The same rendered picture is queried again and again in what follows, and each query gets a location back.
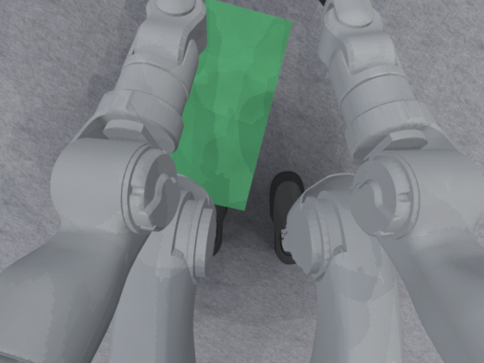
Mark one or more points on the robot left foot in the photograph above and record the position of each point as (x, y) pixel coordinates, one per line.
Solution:
(220, 215)

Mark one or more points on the left robot forearm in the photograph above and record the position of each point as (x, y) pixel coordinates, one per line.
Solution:
(156, 78)

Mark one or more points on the robot foot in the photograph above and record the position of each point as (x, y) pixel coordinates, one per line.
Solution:
(286, 188)
(220, 215)

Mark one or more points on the carton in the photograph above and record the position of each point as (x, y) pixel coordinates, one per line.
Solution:
(227, 110)

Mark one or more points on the right robot forearm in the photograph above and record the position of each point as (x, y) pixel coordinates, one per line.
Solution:
(370, 85)

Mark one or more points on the left robot upper arm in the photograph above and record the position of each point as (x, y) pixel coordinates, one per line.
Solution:
(57, 302)

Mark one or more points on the right robot upper arm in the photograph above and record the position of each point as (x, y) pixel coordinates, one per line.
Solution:
(423, 206)

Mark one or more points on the robot right foot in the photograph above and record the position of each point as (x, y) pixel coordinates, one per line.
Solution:
(286, 188)

